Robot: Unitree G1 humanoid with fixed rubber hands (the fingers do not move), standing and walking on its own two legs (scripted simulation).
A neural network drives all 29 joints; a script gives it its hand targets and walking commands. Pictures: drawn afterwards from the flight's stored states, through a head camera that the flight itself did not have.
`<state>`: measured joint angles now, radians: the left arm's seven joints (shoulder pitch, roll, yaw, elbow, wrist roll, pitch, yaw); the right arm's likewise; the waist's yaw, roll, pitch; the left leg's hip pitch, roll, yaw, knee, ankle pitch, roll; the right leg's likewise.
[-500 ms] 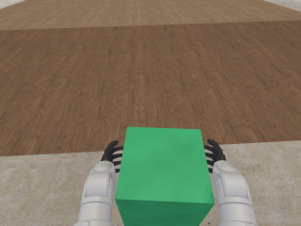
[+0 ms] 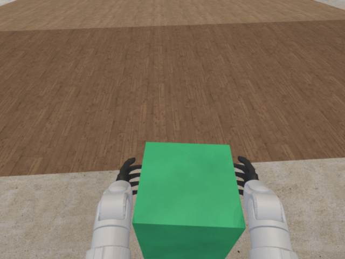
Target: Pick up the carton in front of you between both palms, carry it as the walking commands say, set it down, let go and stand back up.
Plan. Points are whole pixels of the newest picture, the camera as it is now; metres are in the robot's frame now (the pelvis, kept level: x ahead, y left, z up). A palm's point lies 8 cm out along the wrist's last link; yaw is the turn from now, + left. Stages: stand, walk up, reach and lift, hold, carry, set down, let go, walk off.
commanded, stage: hold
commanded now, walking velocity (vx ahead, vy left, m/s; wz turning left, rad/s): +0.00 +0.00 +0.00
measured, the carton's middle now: (185, 204) +0.29 +0.00 -0.02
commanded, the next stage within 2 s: carry in 0.08 s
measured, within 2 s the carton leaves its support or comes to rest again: neither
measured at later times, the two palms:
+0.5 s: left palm (125, 151) +0.37 +0.15 +0.08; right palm (241, 145) +0.39 -0.14 +0.09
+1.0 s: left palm (145, 100) +0.60 +0.13 +0.09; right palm (232, 95) +0.64 -0.17 +0.09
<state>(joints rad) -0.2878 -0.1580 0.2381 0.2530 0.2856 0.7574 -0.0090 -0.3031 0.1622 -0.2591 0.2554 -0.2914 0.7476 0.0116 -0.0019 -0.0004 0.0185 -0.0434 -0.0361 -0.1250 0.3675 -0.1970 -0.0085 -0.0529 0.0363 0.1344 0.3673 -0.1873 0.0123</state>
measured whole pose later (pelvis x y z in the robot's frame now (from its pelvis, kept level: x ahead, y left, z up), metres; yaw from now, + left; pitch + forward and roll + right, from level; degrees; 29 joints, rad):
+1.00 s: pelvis +0.40 -0.04 +0.00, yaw +3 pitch +5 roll +1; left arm 0.09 -0.14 0.04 -0.54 -0.02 1.15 0.18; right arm 0.07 0.13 -0.05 -0.52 0.01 1.13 -0.17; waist 0.05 -0.01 -0.15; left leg -0.58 0.09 0.12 0.86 -0.22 0.00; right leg -0.13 -0.01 -0.22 0.29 -0.26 -0.07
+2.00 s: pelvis +1.05 -0.03 +0.00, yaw +1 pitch +4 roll +1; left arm -0.46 -0.13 0.23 -0.26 -0.03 1.08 0.22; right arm -0.49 0.12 -0.26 -0.26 -0.01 1.09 -0.24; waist 0.05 0.02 0.01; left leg -0.72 0.09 0.05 1.20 -0.26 0.05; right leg -0.28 -0.02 -0.21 0.43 -0.30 -0.08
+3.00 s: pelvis +1.71 +0.02 +0.03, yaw +0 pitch +5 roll +1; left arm -0.55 -0.14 0.26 -0.18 0.01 1.11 0.22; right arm -0.55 0.12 -0.32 -0.17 -0.05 1.09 -0.21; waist 0.04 -0.01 -0.05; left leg -0.62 0.02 0.12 0.67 -0.26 0.06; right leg -0.15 -0.03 -0.09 0.48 -0.49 -0.01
